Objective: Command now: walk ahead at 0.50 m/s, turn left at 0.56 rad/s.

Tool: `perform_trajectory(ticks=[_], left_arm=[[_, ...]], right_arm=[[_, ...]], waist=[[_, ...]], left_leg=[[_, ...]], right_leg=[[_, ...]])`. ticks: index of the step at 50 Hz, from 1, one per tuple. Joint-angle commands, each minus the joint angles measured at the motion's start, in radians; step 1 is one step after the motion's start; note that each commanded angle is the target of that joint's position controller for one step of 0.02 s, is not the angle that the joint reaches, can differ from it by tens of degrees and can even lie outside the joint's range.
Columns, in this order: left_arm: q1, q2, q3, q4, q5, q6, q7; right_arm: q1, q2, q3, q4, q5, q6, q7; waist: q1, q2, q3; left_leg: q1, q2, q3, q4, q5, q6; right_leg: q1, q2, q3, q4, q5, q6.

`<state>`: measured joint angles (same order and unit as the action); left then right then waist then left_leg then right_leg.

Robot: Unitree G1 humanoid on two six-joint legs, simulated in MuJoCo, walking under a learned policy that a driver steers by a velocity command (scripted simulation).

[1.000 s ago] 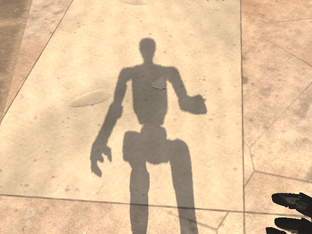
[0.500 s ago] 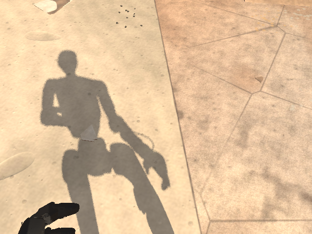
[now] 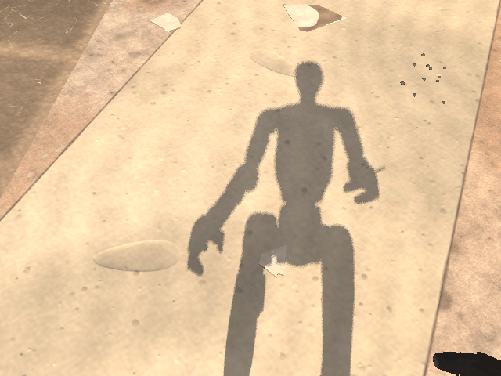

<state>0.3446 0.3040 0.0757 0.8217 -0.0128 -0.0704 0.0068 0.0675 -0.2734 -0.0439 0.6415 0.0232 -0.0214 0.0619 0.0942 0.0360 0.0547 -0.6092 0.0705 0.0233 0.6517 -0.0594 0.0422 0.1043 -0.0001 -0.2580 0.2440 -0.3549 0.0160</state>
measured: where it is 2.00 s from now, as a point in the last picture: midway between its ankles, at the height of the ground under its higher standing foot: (261, 194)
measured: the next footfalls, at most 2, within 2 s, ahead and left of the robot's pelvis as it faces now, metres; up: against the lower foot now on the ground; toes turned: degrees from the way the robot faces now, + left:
left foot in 0.06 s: +0.21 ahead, +0.10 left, +0.00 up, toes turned +5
right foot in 0.54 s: +0.52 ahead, -0.05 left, +0.00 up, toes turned +20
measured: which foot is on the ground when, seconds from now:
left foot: up 0.00-0.04, down 0.06-0.56, up 0.58-1.00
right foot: down 0.00-0.08, up 0.10-0.52, down 0.54-1.00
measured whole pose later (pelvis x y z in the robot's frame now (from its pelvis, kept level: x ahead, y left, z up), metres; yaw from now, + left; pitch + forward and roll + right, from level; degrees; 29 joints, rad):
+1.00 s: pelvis +0.54 +0.09 +0.01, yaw +14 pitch +2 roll -1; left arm 0.44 0.28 0.06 0.83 -0.03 -0.05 0.00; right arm 0.01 -0.26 -0.03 0.65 0.01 -0.10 0.03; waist 0.12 0.03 0.03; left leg -0.48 0.02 -0.08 0.48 -0.03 -0.02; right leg -0.04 0.05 0.10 0.33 -0.31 -0.02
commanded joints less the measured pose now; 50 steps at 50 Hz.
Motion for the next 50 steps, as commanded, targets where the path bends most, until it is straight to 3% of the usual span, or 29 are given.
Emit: perform_trajectory(ticks=[1, 2, 3, 4, 5, 6, 7, 8, 9, 10, 13, 18, 22, 25, 26, 27, 28, 29, 30, 31, 32, 33, 35, 37, 39, 42, 47, 50], left_arm=[[-0.028, 0.216, 0.054, -0.055, -0.015, 0.010, 0.012], [-0.037, 0.225, 0.056, -0.059, -0.019, 0.018, 0.015], [-0.045, 0.208, 0.047, -0.066, -0.021, 0.019, 0.018], [0.000, 0.111, 0.014, -0.088, 0.024, 0.010, 0.016], [0.040, 0.045, -0.014, -0.149, 0.024, -0.022, 0.004], [-0.091, 0.151, 0.007, -0.163, -0.012, -0.052, -0.008], [-0.150, 0.156, 0.006, -0.191, -0.034, -0.067, -0.012], [-0.146, 0.139, 0.003, -0.179, -0.016, -0.071, -0.004], [-0.133, 0.146, 0.009, -0.169, 0.011, -0.067, 0.002], [-0.112, 0.147, 0.012, -0.164, 0.019, -0.056, 0.000], [-0.116, 0.109, 0.004, -0.166, 0.032, -0.030, 0.001], [-0.310, 0.052, -0.022, -0.216, 0.025, -0.033, -0.008], [-0.378, 0.079, -0.016, -0.233, 0.006, -0.049, -0.031], [-0.337, 0.107, -0.002, -0.226, 0.007, -0.059, -0.039], [-0.285, 0.115, 0.005, -0.213, 0.010, -0.061, -0.037], [-0.192, 0.141, 0.020, -0.191, 0.017, -0.065, -0.030], [-0.049, 0.187, 0.031, -0.179, 0.031, -0.067, -0.024], [0.051, 0.268, 0.057, -0.131, 0.034, -0.055, -0.032], [0.064, 0.177, 0.036, -0.126, 0.004, -0.053, -0.042], [0.013, 0.123, 0.020, -0.131, 0.001, -0.049, -0.040], [-0.043, 0.109, 0.011, -0.142, 0.013, -0.042, -0.038], [-0.074, 0.093, 0.005, -0.136, 0.017, -0.039, -0.037], [-0.088, 0.071, -0.006, -0.130, 0.023, -0.041, -0.034], [-0.070, 0.083, -0.004, -0.117, 0.006, -0.042, -0.032], [-0.051, 0.116, 0.006, -0.105, -0.002, -0.037, -0.024], [-0.021, 0.143, 0.015, -0.088, -0.008, -0.022, -0.011], [0.060, 0.153, 0.019, -0.057, -0.017, 0.002, 0.000], [0.043, 0.157, 0.024, -0.059, -0.017, 0.015, 0.007]], right_arm=[[-0.012, -0.108, -0.038, -0.092, -0.002, -0.007, 0.007], [0.097, -0.145, -0.060, -0.069, 0.001, -0.003, 0.002], [0.265, -0.199, -0.093, -0.025, 0.003, 0.004, -0.013], [0.362, -0.285, -0.115, 0.001, 0.011, 0.016, -0.037], [0.305, -0.344, -0.113, -0.041, 0.006, -0.001, -0.032], [0.313, -0.250, -0.089, -0.046, 0.002, -0.017, -0.023], [0.284, -0.213, -0.077, -0.034, -0.002, -0.030, -0.022], [0.223, -0.189, -0.069, -0.035, -0.002, -0.038, -0.022], [0.169, -0.157, -0.060, -0.044, -0.006, -0.041, -0.027], [0.142, -0.148, -0.054, -0.056, -0.018, -0.041, -0.032], [0.153, -0.165, -0.059, -0.037, -0.014, -0.047, -0.048], [0.222, -0.191, -0.066, 0.002, -0.002, -0.033, -0.073], [0.286, -0.185, -0.063, 0.038, 0.004, -0.025, -0.079], [0.296, -0.175, -0.061, 0.058, -0.003, -0.021, -0.080], [0.285, -0.170, -0.059, 0.059, -0.004, -0.018, -0.078], [0.284, -0.142, -0.049, 0.057, -0.009, -0.018, -0.074], [0.296, -0.097, -0.029, 0.041, -0.025, -0.019, -0.072], [0.437, -0.038, -0.011, 0.034, 0.006, -0.031, -0.072], [0.415, -0.119, -0.021, 0.049, 0.015, -0.036, -0.075], [0.300, -0.172, -0.037, 0.035, 0.017, -0.037, -0.074], [0.228, -0.166, -0.034, 0.017, 0.005, -0.037, -0.076], [0.184, -0.153, -0.034, 0.003, -0.011, -0.042, -0.073], [0.195, -0.122, -0.032, 0.007, -0.015, -0.045, -0.066], [0.191, -0.090, -0.024, 0.004, -0.023, -0.046, -0.064], [0.123, -0.067, -0.013, -0.020, -0.030, -0.052, -0.064], [0.022, -0.048, -0.002, -0.034, -0.026, -0.066, -0.054], [-0.092, -0.077, -0.011, -0.058, -0.010, -0.087, -0.036], [-0.022, -0.120, -0.032, -0.039, -0.008, -0.097, -0.039]], waist=[[-0.081, -0.122, -0.030], [-0.147, -0.124, -0.096], [-0.238, -0.099, -0.181], [-0.229, 0.097, -0.259], [-0.141, 0.237, -0.408], [-0.220, 0.066, -0.379], [-0.203, 0.043, -0.236], [-0.148, -0.045, -0.149], [-0.112, -0.037, -0.116], [-0.085, -0.006, -0.103], [-0.073, -0.007, -0.084], [-0.145, 0.030, -0.045], [-0.174, 0.053, -0.043], [-0.148, 0.088, -0.040], [-0.115, 0.096, -0.050], [-0.069, 0.078, -0.111], [-0.013, -0.013, -0.258], [-0.056, -0.331, -0.370], [-0.031, -0.271, -0.318], [-0.012, -0.167, -0.181], [-0.029, -0.095, -0.115], [-0.045, -0.080, -0.055], [-0.080, -0.131, -0.053], [-0.088, -0.141, -0.059], [-0.075, -0.124, -0.041], [-0.045, -0.118, -0.029], [-0.021, -0.126, -0.025], [-0.086, -0.142, -0.047]], left_leg=[[0.090, -0.078, 0.081, -0.016, -0.124, 0.060], [0.236, -0.121, 0.099, -0.039, -0.137, 0.089], [0.498, -0.148, 0.077, -0.103, -0.078, 0.130], [0.797, 0.047, -0.221, -0.094, -0.008, 0.195], [1.032, 0.260, -0.824, -0.269, -0.273, 0.406], [0.999, 0.259, -0.807, -0.367, -0.335, 0.355], [0.873, 0.225, -0.665, -0.377, -0.285, 0.316], [0.717, 0.179, -0.553, -0.377, -0.164, 0.281], [0.610, 0.141, -0.470, -0.383, -0.051, 0.264], [0.533, 0.117, -0.430, -0.403, 0.024, 0.259], [0.420, 0.084, -0.342, -0.430, 0.177, 0.268], [0.353, 0.004, -0.263, -0.410, 0.065, 0.191], [0.424, 0.050, -0.337, -0.355, -0.033, 0.171], [0.509, 0.100, -0.396, -0.284, 0.012, 0.149], [0.513, 0.089, -0.393, -0.238, 0.078, 0.136], [0.502, 0.036, -0.359, -0.116, 0.171, 0.110], [0.398, -0.021, -0.297, 0.145, 0.051, 0.075], [0.039, -0.179, -0.176, 0.484, -0.393, -0.005], [-0.109, -0.141, -0.230, 0.610, -0.511, -0.012], [-0.152, -0.101, -0.228, 0.644, -0.427, -0.010], [-0.130, -0.061, -0.180, 0.620, -0.358, -0.010], [-0.124, -0.030, -0.160, 0.559, -0.306, -0.014], [-0.040, 0.010, -0.133, 0.470, -0.249, -0.021], [-0.024, 0.013, -0.102, 0.385, -0.249, -0.038], [-0.034, 0.013, -0.087, 0.246, -0.199, -0.059], [0.039, -0.016, -0.077, 0.029, -0.026, -0.080], [0.155, -0.059, -0.089, -0.137, 0.067, -0.080], [0.309, -0.059, -0.085, -0.213, 0.017, -0.040]], right_leg=[[0.014, -0.286, 0.059, 0.135, 0.994, -0.131], [-0.011, -0.270, 0.042, 0.294, 1.087, -0.115], [-0.140, -0.232, 0.020, 0.519, 1.004, -0.079], [-0.441, -0.160, 0.033, 0.842, 0.311, -0.033], [-0.797, 0.048, 0.222, 1.147, -0.266, 0.014], [-0.903, -0.008, 0.366, 1.172, -0.205, -0.003], [-0.935, -0.043, 0.350, 1.112, -0.111, -0.022], [-0.884, -0.087, 0.348, 1.023, -0.038, -0.020], [-0.816, -0.114, 0.352, 0.941, 0.007, -0.009], [-0.753, -0.126, 0.355, 0.913, 0.037, 0.000], [-0.710, -0.115, 0.322, 0.801, 0.095, 0.047], [-0.648, -0.045, 0.305, 0.426, 0.400, 0.071], [-0.598, -0.021, 0.327, 0.287, 0.453, 0.047], [-0.559, -0.027, 0.327, 0.255, 0.341, -0.004], [-0.488, -0.016, 0.304, 0.223, 0.316, -0.028], [-0.343, -0.022, 0.298, 0.201, 0.316, -0.063], [-0.098, -0.166, 0.446, 0.231, 0.318, -0.128], [0.218, -0.361, 0.898, 0.137, 0.082, -0.296], [0.213, -0.387, 1.055, 0.047, -0.166, -0.292], [0.099, -0.352, 0.920, 0.030, -0.174, -0.253], [-0.013, -0.309, 0.799, 0.019, -0.071, -0.229], [-0.104, -0.274, 0.719, -0.002, 0.043, -0.233], [-0.184, -0.213, 0.623, -0.037, 0.192, -0.224], [-0.209, -0.199, 0.580, -0.058, 0.289, -0.248], [-0.223, -0.197, 0.550, -0.081, 0.331, -0.264], [-0.259, -0.163, 0.487, -0.080, 0.344, -0.239], [-0.249, -0.182, 0.531, -0.021, 0.300, -0.211], [-0.250, -0.185, 0.570, 0.068, 0.292, -0.172]])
